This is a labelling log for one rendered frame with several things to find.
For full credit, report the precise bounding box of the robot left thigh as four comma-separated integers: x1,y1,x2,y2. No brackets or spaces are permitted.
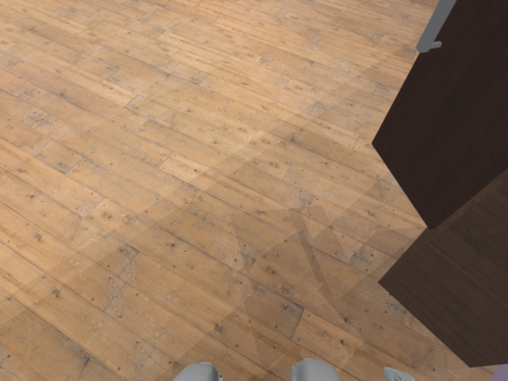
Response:
172,364,224,381

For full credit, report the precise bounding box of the cupboard door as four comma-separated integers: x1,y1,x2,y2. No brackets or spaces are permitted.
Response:
371,0,508,230

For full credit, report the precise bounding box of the robot thigh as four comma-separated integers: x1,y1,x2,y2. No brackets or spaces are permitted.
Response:
290,359,342,381
172,364,224,381

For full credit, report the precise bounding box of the robot right thigh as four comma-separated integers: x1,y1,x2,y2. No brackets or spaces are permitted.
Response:
290,359,342,381

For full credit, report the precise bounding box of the handle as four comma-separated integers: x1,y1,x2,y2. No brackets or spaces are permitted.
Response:
416,0,456,53

